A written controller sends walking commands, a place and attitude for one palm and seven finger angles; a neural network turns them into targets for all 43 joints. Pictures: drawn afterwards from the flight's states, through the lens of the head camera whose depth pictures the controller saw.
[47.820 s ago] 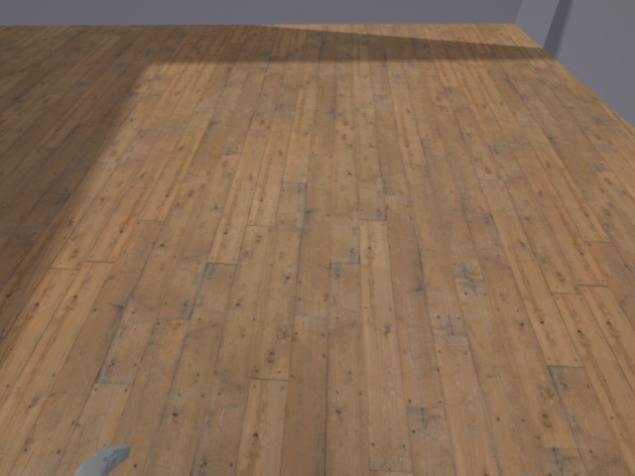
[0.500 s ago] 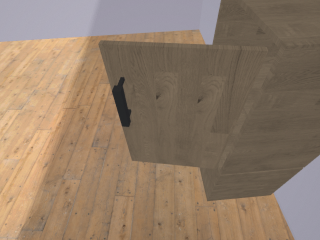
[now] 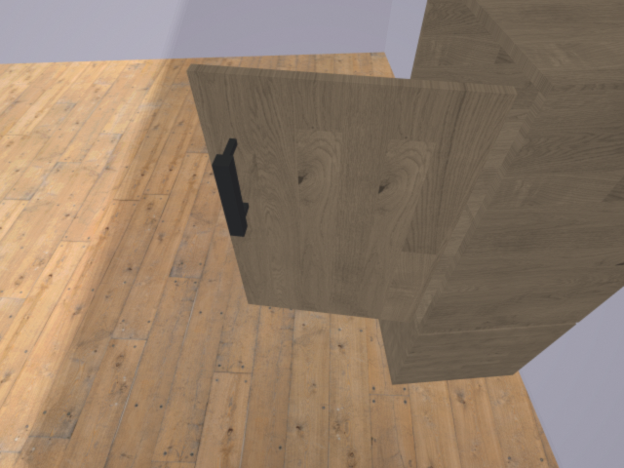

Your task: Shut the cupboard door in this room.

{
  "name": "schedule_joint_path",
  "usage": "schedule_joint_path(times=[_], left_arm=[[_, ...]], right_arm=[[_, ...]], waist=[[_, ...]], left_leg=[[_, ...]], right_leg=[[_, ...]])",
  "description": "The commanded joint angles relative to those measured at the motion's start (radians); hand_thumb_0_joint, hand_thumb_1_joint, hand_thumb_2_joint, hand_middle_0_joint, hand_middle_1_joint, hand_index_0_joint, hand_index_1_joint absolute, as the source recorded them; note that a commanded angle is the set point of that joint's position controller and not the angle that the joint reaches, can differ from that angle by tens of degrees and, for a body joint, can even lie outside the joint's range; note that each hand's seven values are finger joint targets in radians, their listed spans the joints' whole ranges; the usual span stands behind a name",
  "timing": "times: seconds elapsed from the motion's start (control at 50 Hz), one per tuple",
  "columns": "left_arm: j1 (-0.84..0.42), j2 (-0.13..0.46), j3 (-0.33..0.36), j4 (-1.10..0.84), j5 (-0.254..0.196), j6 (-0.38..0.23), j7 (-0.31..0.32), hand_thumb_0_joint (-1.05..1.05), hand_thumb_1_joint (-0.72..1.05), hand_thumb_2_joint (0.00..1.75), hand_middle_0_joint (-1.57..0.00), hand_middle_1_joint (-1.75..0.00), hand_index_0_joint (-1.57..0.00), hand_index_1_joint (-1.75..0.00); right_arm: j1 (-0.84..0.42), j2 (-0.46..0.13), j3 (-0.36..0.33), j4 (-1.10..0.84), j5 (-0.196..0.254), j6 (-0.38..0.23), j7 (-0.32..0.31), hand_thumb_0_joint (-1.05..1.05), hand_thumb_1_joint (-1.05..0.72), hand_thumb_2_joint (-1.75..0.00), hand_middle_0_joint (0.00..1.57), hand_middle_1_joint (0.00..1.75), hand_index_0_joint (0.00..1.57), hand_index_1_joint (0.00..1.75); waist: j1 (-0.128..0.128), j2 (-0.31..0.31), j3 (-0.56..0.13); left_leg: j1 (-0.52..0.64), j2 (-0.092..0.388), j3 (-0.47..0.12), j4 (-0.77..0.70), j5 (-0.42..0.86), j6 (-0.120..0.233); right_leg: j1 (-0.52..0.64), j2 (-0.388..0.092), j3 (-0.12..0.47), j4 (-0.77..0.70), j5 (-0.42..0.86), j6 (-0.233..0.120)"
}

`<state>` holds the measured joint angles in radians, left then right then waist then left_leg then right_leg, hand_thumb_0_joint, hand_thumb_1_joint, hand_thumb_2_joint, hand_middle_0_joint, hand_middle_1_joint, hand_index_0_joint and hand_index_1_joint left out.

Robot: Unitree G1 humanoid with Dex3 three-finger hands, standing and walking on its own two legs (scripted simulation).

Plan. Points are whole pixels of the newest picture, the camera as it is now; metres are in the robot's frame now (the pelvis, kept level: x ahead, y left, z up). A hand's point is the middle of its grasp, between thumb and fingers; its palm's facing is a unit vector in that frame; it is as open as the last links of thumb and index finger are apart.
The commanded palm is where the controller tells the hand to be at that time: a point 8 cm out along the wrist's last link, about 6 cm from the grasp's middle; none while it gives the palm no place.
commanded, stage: raise the hand and make a fist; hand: left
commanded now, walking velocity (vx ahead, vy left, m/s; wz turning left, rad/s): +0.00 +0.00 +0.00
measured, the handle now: (235, 189) +0.48 +0.15 +0.07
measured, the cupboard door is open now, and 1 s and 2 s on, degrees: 78 78 78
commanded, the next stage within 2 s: bring the fist close to the handle in 1.84 s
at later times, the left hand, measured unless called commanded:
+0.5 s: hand out of the picture +0.12 +0.19 -0.01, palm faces +0.05 -1.00 -0.06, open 5.4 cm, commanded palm +0.11 +0.23 -0.01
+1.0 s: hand (154, 428) +0.16 +0.19 +0.02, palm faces -0.10 -0.99 -0.05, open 3.3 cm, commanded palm +0.13 +0.25 +0.03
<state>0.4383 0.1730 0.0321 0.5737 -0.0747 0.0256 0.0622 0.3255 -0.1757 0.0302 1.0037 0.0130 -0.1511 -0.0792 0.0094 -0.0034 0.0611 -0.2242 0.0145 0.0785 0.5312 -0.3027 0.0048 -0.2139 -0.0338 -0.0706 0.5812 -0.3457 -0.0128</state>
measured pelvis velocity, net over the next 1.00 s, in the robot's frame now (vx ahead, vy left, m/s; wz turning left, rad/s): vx -0.05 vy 0.02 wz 0.03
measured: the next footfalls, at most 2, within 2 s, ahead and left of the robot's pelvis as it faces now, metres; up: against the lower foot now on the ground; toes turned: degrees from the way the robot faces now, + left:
none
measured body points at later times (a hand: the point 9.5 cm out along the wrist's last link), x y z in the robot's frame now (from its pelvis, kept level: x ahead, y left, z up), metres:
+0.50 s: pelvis -0.06 -0.02 -0.08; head -0.01 -0.01 +0.36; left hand +0.11 +0.24 +0.00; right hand +0.18 -0.24 -0.13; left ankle -0.01 +0.12 -0.73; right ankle -0.03 -0.11 -0.73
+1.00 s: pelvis -0.05 +0.02 -0.05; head +0.00 +0.02 +0.40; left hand +0.16 +0.24 +0.02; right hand +0.13 -0.22 -0.12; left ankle -0.01 +0.12 -0.73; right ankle -0.04 -0.11 -0.73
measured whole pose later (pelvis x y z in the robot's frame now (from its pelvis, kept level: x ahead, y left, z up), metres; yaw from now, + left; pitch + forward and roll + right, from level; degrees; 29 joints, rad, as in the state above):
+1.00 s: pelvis -0.05 +0.02 -0.05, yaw +2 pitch +9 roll -2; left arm 0.42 0.25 0.10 -0.13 -0.25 -0.30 -0.30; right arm 0.27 -0.26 0.00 0.55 0.04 -0.26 -0.07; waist 0.01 0.04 -0.07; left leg -0.70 0.02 0.03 0.98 -0.43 0.04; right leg -0.63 -0.04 -0.10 0.94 -0.46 0.01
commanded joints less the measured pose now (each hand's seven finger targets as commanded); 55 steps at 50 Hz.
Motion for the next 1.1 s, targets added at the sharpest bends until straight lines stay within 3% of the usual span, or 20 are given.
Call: schedule_joint_path(times=[0.0, 0.04, 0.08, 0.12, 0.14, 0.16, 0.2, 0.24, 0.26, 0.28, 0.36, 0.44, 0.5, 0.56, 0.6, 0.66, 0.74, 0.84, 0.96, 1.08], left_arm=[[-0.141, -0.042, -0.095, -0.661, -0.101, -0.106, 0.04, 0.0, 0.9, 0.9, -0.27, -0.38, -0.27, -0.38], [-0.111, 0.026, -0.011, -0.594, -0.076, -0.188, -0.003, 0.0, 0.9, 0.9, -0.31, -0.42, -0.31, -0.42], [0.093, -0.004, 0.041, -0.405, -0.093, -0.287, -0.086, 0.0, 0.9, 0.9, -0.35, -0.46, -0.35, -0.46], [0.257, -0.011, 0.107, -0.313, -0.139, -0.424, -0.207, 0.0, 0.9, 0.9, -0.38, -0.5, -0.38, -0.5], [0.293, -0.004, 0.123, -0.329, -0.167, -0.495, -0.278, 0.0, 0.9, 0.9, -0.4, -0.52, -0.4, -0.52], [0.298, 0.055, 0.181, -0.306, -0.177, -0.552, -0.345, 0.0, 0.9, 0.9, -0.42, -0.54, -0.42, -0.54], [0.181, 0.162, 0.249, -0.397, -0.198, -0.647, -0.46, 0.0, 0.9, 0.9, -0.46, -0.58, -0.46, -0.58], [0.102, 0.217, 0.283, -0.521, -0.207, -0.654, -0.484, 0.0, 0.9, 0.9, -0.49, -0.62, -0.49, -0.62], [0.039, 0.25, 0.299, -0.597, -0.217, -0.649, -0.471, 0.0, 0.9, 0.9, -0.51, -0.64, -0.51, -0.64], [-0.019, 0.22, 0.268, -0.678, -0.233, -0.647, -0.461, 0.0, 0.9, 0.9, -0.53, -0.66, -0.53, -0.66], [-0.301, 0.196, 0.18, -0.978, -0.263, -0.702, -0.409, 0.0, 0.9, 0.9, -0.6, -0.74, -0.6, -0.74], [-0.267, 0.14, 0.056, -0.899, -0.252, -0.654, -0.442, 0.0, 0.9, 0.9, -0.68, -0.82, -0.68, -0.82], [-0.186, 0.169, 0.07, -0.762, -0.23, -0.497, -0.475, 0.0, 0.9, 0.9, -0.73, -0.88, -0.73, -0.88], [-0.038, 0.239, 0.189, -0.698, -0.214, -0.317, -0.455, 0.0, 0.9, 0.9, -0.79, -0.94, -0.79, -0.94], [-0.004, 0.23, 0.241, -0.804, -0.236, -0.266, -0.412, 0.0, 0.9, 0.9, -0.82, -0.98, -0.82, -0.98], [0.003, 0.211, 0.292, -0.896, -0.262, -0.281, -0.313, 0.0, 0.9, 0.9, -0.88, -1.04, -0.88, -1.04], [-0.022, 0.145, 0.187, -0.943, -0.223, -0.4, -0.267, 0.0, 0.9, 0.9, -0.95, -1.12, -0.95, -1.12], [-0.074, 0.131, 0.074, -0.897, -0.197, -0.439, -0.354, 0.0, 0.9, 0.9, -1.04, -1.22, -1.04, -1.22], [-0.087, 0.258, 0.227, -0.978, -0.213, -0.376, -0.342, 0.0, 0.9, 0.9, -1.15, -1.34, -1.15, -1.34], [-0.087, 0.174, 0.184, -0.954, -0.226, -0.324, -0.301, 0.0, 0.9, 0.9, -1.26, -1.46, -1.26, -1.46]], right_arm=[[-0.075, -0.189, -0.071, -0.241, 0.042, -0.22, 0.007, 0.0, -0.9, -0.9, 0.2, 0.3, 0.2, 0.3], [-0.105, -0.197, -0.085, -0.309, 0.015, -0.231, 0.012, 0.0, -0.9, -0.9, 0.2, 0.3, 0.2, 0.3], [-0.126, -0.182, -0.101, -0.367, 0.006, -0.226, 0.028, 0.0, -0.9, -0.9, 0.2, 0.3, 0.2, 0.3], [-0.16, -0.172, -0.121, -0.412, -0.003, -0.212, 0.049, 0.0, -0.9, -0.9, 0.2, 0.3, 0.2, 0.3], [-0.172, -0.174, -0.126, -0.44, -0.005, -0.202, 0.06, 0.0, -0.9, -0.9, 0.2, 0.3, 0.2, 0.3], [-0.179, -0.174, -0.133, -0.463, 0.002, -0.19, 0.073, 0.0, -0.9, -0.9, 0.2, 0.3, 0.2, 0.3], [-0.201, -0.189, -0.134, -0.523, 0.003, -0.18, 0.084, 0.0, -0.9, -0.9, 0.2, 0.3, 0.2, 0.3], [-0.226, -0.183, -0.13, -0.586, 0.009, -0.166, 0.077, 0.0, -0.9, -0.9, 0.2, 0.3, 0.2, 0.3], [-0.226, -0.184, -0.129, -0.596, 0.008, -0.158, 0.07, 0.0, -0.9, -0.9, 0.2, 0.3, 0.2, 0.3], [-0.227, -0.18, -0.124, -0.629, 0.011, -0.156, 0.067, 0.0, -0.9, -0.9, 0.2, 0.3, 0.2, 0.3], [-0.18, -0.178, -0.101, -0.626, 0.014, -0.176, 0.03, 0.0, -0.9, -0.9, 0.2, 0.3, 0.2, 0.3], [-0.141, -0.2, -0.086, -0.587, 0.03, -0.199, -0.005, 0.0, -0.9, -0.9, 0.2, 0.3, 0.2, 0.3], [-0.132, -0.203, -0.082, -0.589, 0.043, -0.189, -0.017, 0.0, -0.9, -0.9, 0.2, 0.3, 0.2, 0.3], [-0.162, -0.19, -0.089, -0.633, 0.052, -0.152, -0.014, 0.0, -0.9, -0.9, 0.2, 0.3, 0.2, 0.3], [-0.18, -0.162, -0.087, -0.668, 0.046, -0.132, -0.008, 0.0, -0.9, -0.9, 0.2, 0.3, 0.2, 0.3], [-0.194, -0.139, -0.074, -0.669, 0.033, -0.121, -0.004, 0.0, -0.9, -0.9, 0.2, 0.3, 0.2, 0.3], [-0.138, -0.149, -0.068, -0.64, 0.019, -0.142, 0.016, 0.0, -0.9, -0.9, 0.2, 0.3, 0.2, 0.3], [-0.101, -0.193, -0.069, -0.624, 0.027, -0.177, 0.016, 0.0, -0.9, -0.9, 0.2, 0.3, 0.2, 0.3], [-0.113, -0.193, -0.068, -0.632, 0.036, -0.178, 0.003, 0.0, -0.9, -0.9, 0.2, 0.3, 0.2, 0.3], [-0.124, -0.177, -0.05, -0.635, 0.039, -0.148, 0.01, 0.0, -0.9, -0.9, 0.2, 0.3, 0.2, 0.3]], waist=[[-0.048, 0.136, -0.166], [-0.077, -0.062, -0.038], [-0.018, -0.293, -0.011], [0.039, -0.408, -0.059], [0.059, -0.394, -0.12], [0.077, -0.301, -0.159], [0.069, -0.123, -0.25], [0.085, 0.054, -0.327], [0.078, 0.11, -0.336], [0.061, 0.146, -0.349], [-0.044, 0.11, -0.367], [-0.09, 0.05, -0.288], [-0.068, 0.004, -0.264], [0.02, -0.029, -0.327], [0.054, -0.02, -0.389], [0.076, -0.005, -0.36], [0.022, 0.03, -0.314], [-0.037, 0.038, -0.269], [0.023, 0.094, -0.374], [0.005, 0.076, -0.259]], left_leg=[[0.066, 0.04, -0.114, -0.021, 0.438, -0.001], [-0.086, -0.005, -0.108, 0.049, 0.264, 0.013], [-0.234, -0.025, -0.1, 0.124, 0.185, 0.003], [-0.381, -0.04, -0.086, 0.204, 0.098, -0.016], [-0.423, -0.049, -0.074, 0.244, 0.083, -0.022], [-0.444, -0.054, -0.063, 0.281, 0.097, -0.03], [-0.484, -0.063, -0.047, 0.361, 0.079, -0.028], [-0.495, -0.067, -0.025, 0.405, 0.051, -0.01], [-0.494, -0.059, -0.029, 0.42, 0.03, -0.003], [-0.486, -0.055, -0.032, 0.431, 0.0, 0.003], [-0.475, -0.019, -0.079, 0.505, -0.074, 0.028], [-0.502, 0.0, -0.106, 0.504, -0.121, 0.036], [-0.526, -0.003, -0.116, 0.462, -0.123, 0.036], [-0.492, -0.015, -0.114, 0.387, -0.075, 0.032], [-0.435, -0.02, -0.105, 0.345, -0.007, 0.026], [-0.392, -0.016, -0.114, 0.298, 0.047, 0.015], [-0.354, -0.008, -0.118, 0.281, 0.067, 0.013], [-0.354, -0.003, -0.136, 0.276, -0.043, 0.016], [-0.258, -0.003, -0.152, 0.224, 0.039, 0.013], [-0.236, 0.002, -0.138, 0.181, 0.083, 0.006]], right_leg=[[-0.118, 0.006, -0.018, -0.033, 0.235, 0.002], [-0.233, 0.01, -0.033, -0.038, 0.22, 0.005], [-0.299, 0.008, -0.025, 0.019, 0.183, 0.013], [-0.318, -0.001, 0.01, 0.099, 0.157, 0.021], [-0.293, -0.012, 0.042, 0.139, 0.197, 0.024], [-0.267, -0.028, 0.074, 0.186, 0.262, 0.013], [-0.289, -0.043, 0.124, 0.246, 0.236, -0.001], [-0.319, -0.04, 0.162, 0.261, 0.115, -0.007], [-0.36, -0.03, 0.17, 0.263, 0.036, -0.012], [-0.398, -0.02, 0.17, 0.258, -0.06, -0.015], [-0.51, 0.006, 0.194, 0.236, -0.219, -0.007], [-0.556, 0.029, 0.164, 0.227, -0.251, -0.005], [-0.511, 0.025, 0.154, 0.192, -0.251, 0.004], [-0.397, 0.018, 0.128, 0.186, -0.206, 0.002], [-0.325, 0.013, 0.089, 0.208, -0.097, 0.005], [-0.296, 0.036, 0.028, 0.235, 0.004, -0.007], [-0.379, 0.048, -0.011, 0.263, 0.054, -0.01], [-0.444, 0.046, -0.001, 0.235, -0.049, -0.007], [-0.325, 0.051, -0.01, 0.227, 0.041, -0.018], [-0.295, 0.055, -0.03, 0.183, 0.109, -0.013]])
